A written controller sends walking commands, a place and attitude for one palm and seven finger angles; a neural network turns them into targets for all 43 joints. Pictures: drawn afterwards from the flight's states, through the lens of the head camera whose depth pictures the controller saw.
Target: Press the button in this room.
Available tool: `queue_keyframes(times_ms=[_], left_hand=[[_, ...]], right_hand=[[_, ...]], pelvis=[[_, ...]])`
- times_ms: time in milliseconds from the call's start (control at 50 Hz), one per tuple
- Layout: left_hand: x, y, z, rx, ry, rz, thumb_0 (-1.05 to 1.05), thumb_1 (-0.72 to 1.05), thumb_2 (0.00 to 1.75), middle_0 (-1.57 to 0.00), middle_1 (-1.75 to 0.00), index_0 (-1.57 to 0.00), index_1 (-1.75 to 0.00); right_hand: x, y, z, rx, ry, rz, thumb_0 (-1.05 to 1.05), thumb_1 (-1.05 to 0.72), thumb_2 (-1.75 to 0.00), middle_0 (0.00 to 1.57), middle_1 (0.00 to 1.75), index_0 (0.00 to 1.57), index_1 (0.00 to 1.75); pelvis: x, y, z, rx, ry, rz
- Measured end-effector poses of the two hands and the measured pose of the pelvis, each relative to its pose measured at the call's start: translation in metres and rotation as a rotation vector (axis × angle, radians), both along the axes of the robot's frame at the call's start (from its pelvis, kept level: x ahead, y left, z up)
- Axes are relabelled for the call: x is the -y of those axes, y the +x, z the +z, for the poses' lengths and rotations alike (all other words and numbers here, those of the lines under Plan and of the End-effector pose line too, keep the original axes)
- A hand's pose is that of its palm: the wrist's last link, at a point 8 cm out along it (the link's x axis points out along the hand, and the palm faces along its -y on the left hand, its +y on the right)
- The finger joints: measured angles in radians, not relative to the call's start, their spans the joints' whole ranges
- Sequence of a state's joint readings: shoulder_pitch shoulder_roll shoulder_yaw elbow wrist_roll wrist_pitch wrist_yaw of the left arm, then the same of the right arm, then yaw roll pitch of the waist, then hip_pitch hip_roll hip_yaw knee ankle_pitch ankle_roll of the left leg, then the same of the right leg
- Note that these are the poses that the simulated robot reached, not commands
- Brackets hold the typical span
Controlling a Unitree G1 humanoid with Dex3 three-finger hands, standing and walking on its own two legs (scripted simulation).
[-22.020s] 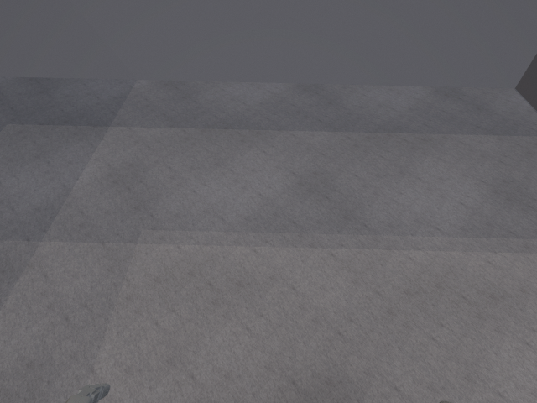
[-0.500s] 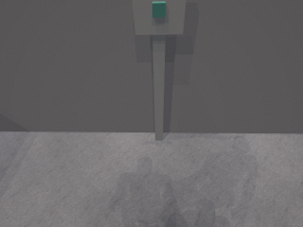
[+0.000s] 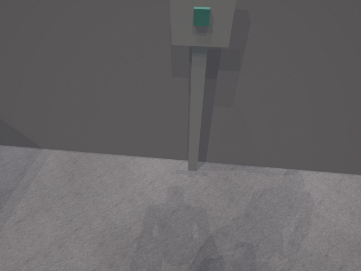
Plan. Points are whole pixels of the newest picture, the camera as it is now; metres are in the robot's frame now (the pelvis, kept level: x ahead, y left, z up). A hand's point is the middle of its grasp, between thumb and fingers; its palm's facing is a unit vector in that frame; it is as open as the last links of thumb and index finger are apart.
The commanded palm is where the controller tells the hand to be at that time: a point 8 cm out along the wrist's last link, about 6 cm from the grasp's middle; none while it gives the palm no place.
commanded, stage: look at it before walking up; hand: left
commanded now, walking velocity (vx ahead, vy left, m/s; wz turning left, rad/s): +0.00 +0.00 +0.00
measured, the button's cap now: (201, 16) +0.83 -0.01 +0.21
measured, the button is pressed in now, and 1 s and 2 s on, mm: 0 0 0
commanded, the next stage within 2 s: take the last steps up to it in 0.54 s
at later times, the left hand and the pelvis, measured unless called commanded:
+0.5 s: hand out of the picture -0.02 +0.17 -0.18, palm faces +0.03 -0.98 -0.18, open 7.3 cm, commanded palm none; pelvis +0.00 +0.01 +0.00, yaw +0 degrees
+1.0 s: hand out of the picture +0.05 +0.17 -0.18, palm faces -0.05 -0.98 -0.19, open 7.3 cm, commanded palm none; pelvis +0.04 -0.01 -0.01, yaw -4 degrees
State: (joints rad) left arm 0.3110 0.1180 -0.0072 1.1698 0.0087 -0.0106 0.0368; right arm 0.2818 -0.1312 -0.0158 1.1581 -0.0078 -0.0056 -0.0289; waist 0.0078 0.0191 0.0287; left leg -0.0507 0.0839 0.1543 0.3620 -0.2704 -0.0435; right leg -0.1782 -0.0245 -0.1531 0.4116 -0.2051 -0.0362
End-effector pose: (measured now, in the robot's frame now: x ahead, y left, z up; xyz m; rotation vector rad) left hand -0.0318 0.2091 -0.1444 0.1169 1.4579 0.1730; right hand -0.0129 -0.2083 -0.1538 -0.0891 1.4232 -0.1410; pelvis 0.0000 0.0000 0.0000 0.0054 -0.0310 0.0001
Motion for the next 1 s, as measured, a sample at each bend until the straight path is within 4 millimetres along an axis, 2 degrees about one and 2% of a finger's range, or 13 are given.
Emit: queue_keyframes(times_ms=[100, 220, 520, 660, 820, 900, 1000], left_hand=[[0.013, -0.016, -0.002, -0.036, -0.034, 0.011, 0.00, 0.91, 0.90, -0.20, -0.30, -0.20, -0.30], [0.017, -0.018, -0.002, -0.035, -0.047, 0.010, 0.00, 0.91, 0.90, -0.20, -0.30, -0.20, -0.30], [-0.010, 0.006, 0.000, 0.021, 0.001, -0.022, 0.01, 0.92, 0.90, -0.20, -0.30, -0.20, -0.30], [-0.019, 0.010, -0.001, 0.030, 0.004, -0.026, 0.01, 0.92, 0.90, -0.20, -0.30, -0.20, -0.30], [-0.019, 0.009, -0.008, -0.012, -0.029, -0.041, 0.00, 0.91, 0.90, -0.20, -0.30, -0.20, -0.30], [-0.017, 0.027, -0.006, -0.041, -0.031, -0.071, 0.00, 0.91, 0.90, -0.20, -0.30, -0.20, -0.30], [-0.009, 0.082, 0.000, 0.019, 0.007, -0.102, 0.01, 0.92, 0.90, -0.20, -0.30, -0.20, -0.30]], right_hand=[[0.001, -0.004, 0.002, -0.013, -0.004, 0.004, 0.01, -0.91, -0.90, 0.20, 0.30, 0.19, 0.29], [-0.005, -0.015, 0.003, -0.031, 0.003, -0.006, 0.01, -0.91, -0.90, 0.20, 0.30, 0.19, 0.29], [-0.029, -0.041, 0.001, -0.074, 0.035, -0.043, 0.01, -0.91, -0.90, 0.20, 0.30, 0.20, 0.29], [-0.033, -0.041, 0.002, -0.073, 0.029, -0.044, 0.01, -0.91, -0.90, 0.20, 0.30, 0.20, 0.29], [-0.031, -0.036, 0.000, -0.053, 0.006, -0.076, 0.01, -0.91, -0.90, 0.20, 0.30, 0.20, 0.29], [-0.018, -0.038, -0.001, -0.054, -0.008, -0.126, 0.01, -0.91, -0.90, 0.20, 0.30, 0.20, 0.30], [0.010, -0.041, -0.003, -0.125, -0.013, -0.145, 0.01, -0.91, -0.90, 0.20, 0.30, 0.20, 0.30]], pelvis=[[0.001, -0.003, 0.001, -0.004, -0.002, 0.000], [-0.001, -0.004, 0.001, -0.007, -0.004, 0.000], [-0.011, -0.003, 0.000, -0.009, -0.002, -0.007], [-0.017, -0.003, 0.000, -0.006, -0.002, -0.007], [-0.020, 0.003, -0.004, -0.011, 0.007, -0.037], [-0.011, 0.015, -0.006, -0.021, 0.013, -0.060], [0.011, 0.038, -0.009, -0.029, 0.007, -0.070]])
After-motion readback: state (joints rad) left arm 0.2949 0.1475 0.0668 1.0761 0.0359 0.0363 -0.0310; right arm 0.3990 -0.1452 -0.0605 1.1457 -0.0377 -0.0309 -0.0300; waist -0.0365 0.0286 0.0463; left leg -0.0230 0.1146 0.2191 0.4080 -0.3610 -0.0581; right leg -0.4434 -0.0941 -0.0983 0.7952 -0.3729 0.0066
